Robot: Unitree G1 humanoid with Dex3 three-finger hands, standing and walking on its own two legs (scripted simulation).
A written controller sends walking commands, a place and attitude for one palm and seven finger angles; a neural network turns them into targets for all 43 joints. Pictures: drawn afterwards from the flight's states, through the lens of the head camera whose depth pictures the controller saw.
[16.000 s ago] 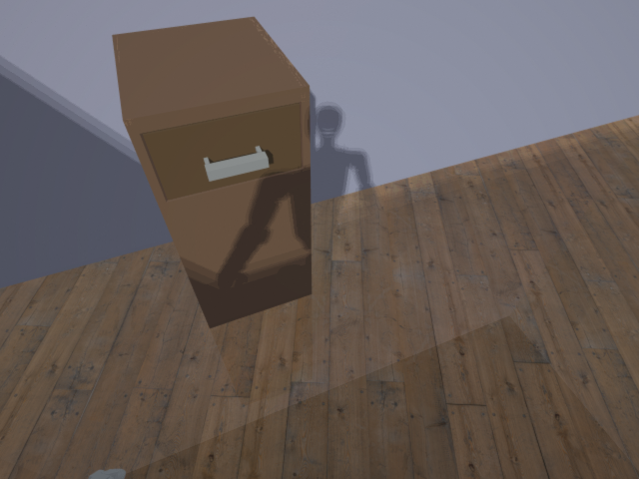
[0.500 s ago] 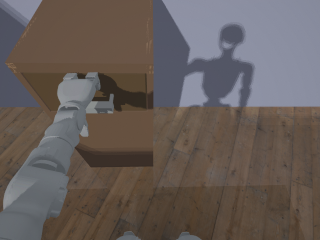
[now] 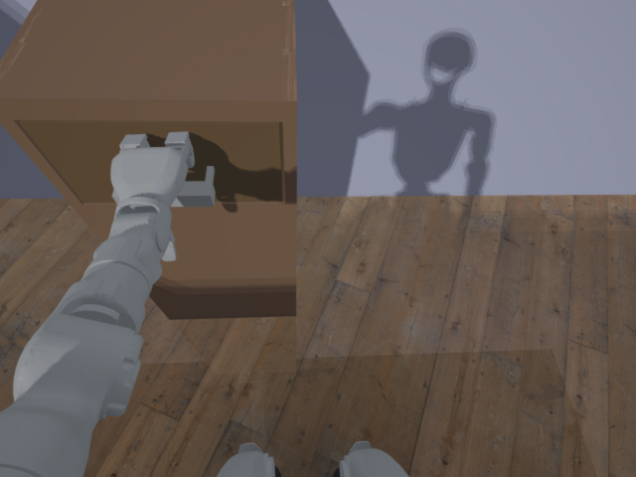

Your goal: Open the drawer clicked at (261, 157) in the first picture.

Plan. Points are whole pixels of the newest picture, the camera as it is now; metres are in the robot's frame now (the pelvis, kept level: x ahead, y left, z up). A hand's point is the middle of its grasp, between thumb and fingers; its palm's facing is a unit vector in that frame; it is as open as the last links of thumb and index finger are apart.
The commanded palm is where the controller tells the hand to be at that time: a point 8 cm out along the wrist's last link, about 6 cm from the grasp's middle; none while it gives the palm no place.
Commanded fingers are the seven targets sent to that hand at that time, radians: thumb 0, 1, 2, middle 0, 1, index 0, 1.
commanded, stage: lower the fingers behind the handle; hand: left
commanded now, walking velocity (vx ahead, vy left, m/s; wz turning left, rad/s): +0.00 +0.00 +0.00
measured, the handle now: (168, 182) +0.54 +0.19 -0.01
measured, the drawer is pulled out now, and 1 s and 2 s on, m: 0.00 0.00 0.00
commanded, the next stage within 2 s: lift the fingers back up to retry in 0.74 s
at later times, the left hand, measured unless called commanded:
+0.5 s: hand (165, 199) +0.50 +0.18 +0.01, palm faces +0.03 +0.00 -1.00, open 13.7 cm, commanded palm +0.50 +0.19 +0.02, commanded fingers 0.00 -0.50 0.30 -0.30 -1.20 -0.30 -1.20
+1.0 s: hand (164, 199) +0.49 +0.18 +0.01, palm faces +0.01 +0.00 -1.00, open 13.7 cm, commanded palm +0.50 +0.18 +0.05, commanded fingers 0.00 -0.50 0.30 -0.30 -1.20 -0.30 -1.20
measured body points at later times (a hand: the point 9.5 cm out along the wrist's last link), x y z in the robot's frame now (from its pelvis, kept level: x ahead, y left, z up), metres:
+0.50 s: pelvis -0.05 +0.01 -0.04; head +0.07 +0.03 +0.39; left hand +0.49 +0.18 +0.06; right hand -0.04 -0.27 -0.15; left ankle +0.02 +0.09 -0.68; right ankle +0.00 -0.11 -0.68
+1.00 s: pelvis -0.07 +0.02 -0.05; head +0.07 +0.04 +0.38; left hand +0.49 +0.18 +0.06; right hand -0.09 -0.25 -0.16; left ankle +0.02 +0.08 -0.68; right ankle +0.00 -0.11 -0.68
